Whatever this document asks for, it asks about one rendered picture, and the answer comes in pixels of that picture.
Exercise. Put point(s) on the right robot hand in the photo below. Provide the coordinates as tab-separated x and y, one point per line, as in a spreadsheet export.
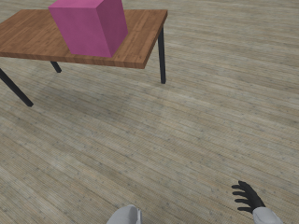
253	200

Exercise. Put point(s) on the left robot thigh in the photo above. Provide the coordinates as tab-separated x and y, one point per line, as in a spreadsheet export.
126	215

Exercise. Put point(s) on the right robot forearm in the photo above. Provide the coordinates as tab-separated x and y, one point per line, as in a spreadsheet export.
264	215

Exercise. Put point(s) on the table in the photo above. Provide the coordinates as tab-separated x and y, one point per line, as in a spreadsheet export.
33	34

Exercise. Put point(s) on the carton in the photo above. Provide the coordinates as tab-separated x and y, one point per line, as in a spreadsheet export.
90	27

